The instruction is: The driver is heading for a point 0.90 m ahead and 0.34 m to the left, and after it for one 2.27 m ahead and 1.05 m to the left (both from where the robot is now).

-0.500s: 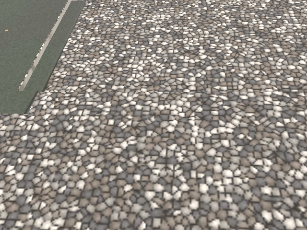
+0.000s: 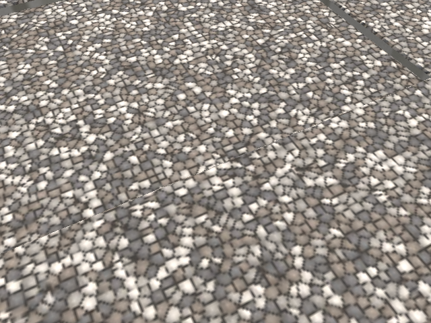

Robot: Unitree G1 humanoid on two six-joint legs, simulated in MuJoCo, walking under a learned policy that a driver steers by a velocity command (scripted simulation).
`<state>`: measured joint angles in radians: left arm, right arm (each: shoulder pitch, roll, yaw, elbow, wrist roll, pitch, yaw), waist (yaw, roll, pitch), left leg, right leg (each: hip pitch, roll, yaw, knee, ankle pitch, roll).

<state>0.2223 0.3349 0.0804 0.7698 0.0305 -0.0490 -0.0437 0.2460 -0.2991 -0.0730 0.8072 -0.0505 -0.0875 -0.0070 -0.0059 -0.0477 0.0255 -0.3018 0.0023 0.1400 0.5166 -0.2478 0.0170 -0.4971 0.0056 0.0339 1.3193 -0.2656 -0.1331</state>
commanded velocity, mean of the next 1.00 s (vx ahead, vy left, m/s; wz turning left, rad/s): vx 0.99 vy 0.00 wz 0.53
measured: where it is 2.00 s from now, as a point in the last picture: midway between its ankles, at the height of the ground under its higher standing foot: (164, 151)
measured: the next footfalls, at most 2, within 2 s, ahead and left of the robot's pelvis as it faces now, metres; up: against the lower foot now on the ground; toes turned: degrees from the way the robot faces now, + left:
right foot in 0.28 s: +0.45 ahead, -0.12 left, +0.00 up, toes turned -2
left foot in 0.74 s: +0.85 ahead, +0.11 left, +0.00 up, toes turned +26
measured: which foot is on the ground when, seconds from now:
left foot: down 0.00-0.28, up 0.30-0.72, down 0.74-1.00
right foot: up 0.00-0.26, down 0.28-0.74, up 0.76-1.00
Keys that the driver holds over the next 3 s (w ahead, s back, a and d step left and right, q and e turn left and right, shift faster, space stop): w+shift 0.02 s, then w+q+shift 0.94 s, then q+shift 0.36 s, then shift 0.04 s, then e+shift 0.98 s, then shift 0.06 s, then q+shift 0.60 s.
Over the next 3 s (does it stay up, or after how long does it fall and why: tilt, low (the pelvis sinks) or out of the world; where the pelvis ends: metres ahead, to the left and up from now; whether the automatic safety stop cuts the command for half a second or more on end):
stays up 1.24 0.27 -0.05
